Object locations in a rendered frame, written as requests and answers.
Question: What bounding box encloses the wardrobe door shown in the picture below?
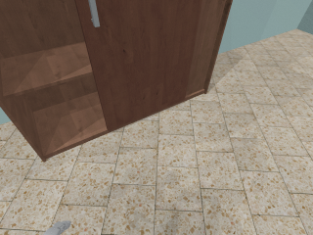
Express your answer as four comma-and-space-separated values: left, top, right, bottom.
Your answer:
74, 0, 202, 131
186, 0, 226, 96

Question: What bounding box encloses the robot left hand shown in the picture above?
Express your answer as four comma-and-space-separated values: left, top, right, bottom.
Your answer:
43, 220, 71, 235

